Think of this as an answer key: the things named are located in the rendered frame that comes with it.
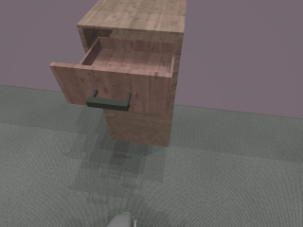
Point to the handle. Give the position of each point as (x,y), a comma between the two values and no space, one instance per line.
(107,103)

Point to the left robot thigh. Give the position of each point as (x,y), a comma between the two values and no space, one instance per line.
(123,220)

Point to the cabinet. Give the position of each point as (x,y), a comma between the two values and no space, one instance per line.
(146,20)

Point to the drawer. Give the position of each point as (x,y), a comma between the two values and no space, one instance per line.
(117,67)

